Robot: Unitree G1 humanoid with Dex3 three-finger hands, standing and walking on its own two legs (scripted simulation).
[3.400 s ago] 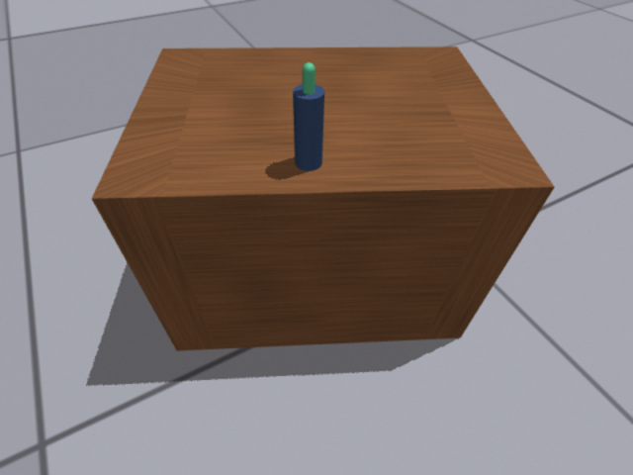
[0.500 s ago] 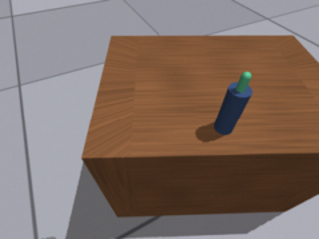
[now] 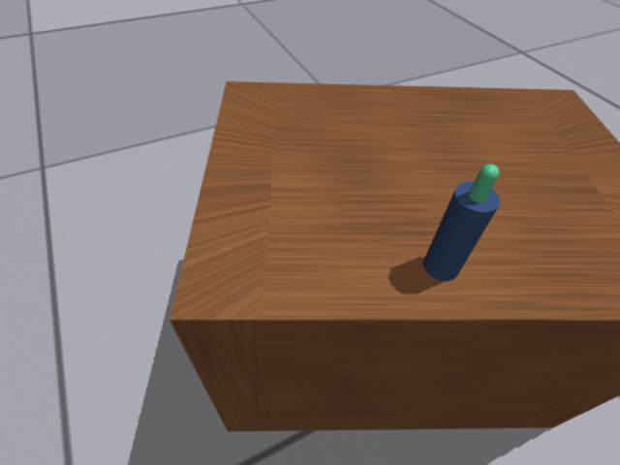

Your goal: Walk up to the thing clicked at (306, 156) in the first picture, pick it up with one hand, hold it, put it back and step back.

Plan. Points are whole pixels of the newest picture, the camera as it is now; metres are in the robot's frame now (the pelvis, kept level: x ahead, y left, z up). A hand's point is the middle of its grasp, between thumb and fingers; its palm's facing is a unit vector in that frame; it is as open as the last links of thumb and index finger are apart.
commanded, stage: walk up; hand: right
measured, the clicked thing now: (463, 223) +0.45 -0.23 +0.04
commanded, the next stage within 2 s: stand in 0.34 s
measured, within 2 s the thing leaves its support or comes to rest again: neither
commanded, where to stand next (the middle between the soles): +0.04 -0.02 m, yaw +0 degrees
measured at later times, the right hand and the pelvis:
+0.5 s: hand out of the picture +0.11 -0.24 -0.14, palm faces -0.03 +0.94 -0.35, open 7.4 cm; pelvis +0.01 +0.01 +0.01, yaw +0 degrees
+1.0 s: hand out of the picture +0.10 -0.24 -0.15, palm faces -0.02 +0.94 -0.35, open 7.4 cm; pelvis +0.02 +0.02 +0.01, yaw +0 degrees
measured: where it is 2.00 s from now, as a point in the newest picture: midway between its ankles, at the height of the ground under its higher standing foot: outside the picture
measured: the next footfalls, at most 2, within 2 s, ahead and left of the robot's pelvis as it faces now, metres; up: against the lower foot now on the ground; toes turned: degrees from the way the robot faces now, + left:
none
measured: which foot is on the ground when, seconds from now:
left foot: down 0.00-1.00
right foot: down 0.00-1.00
